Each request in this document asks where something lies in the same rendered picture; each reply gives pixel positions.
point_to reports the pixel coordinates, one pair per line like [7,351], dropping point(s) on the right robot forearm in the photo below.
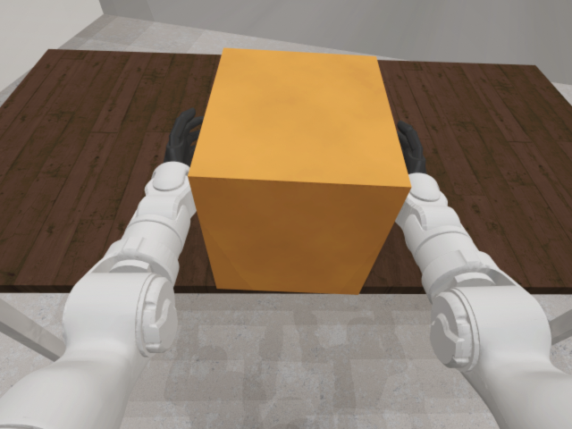
[443,250]

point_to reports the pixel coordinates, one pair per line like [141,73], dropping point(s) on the robot right hand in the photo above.
[411,147]

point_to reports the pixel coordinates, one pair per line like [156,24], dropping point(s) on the robot left hand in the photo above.
[178,148]

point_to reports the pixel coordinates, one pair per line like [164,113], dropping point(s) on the robot right upper arm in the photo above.
[497,337]

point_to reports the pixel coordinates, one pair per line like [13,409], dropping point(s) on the table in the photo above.
[82,134]

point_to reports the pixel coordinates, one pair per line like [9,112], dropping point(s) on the robot left upper arm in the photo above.
[114,323]

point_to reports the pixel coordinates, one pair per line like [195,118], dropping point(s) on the left robot forearm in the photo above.
[155,236]

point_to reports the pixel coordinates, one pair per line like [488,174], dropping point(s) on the carton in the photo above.
[298,174]

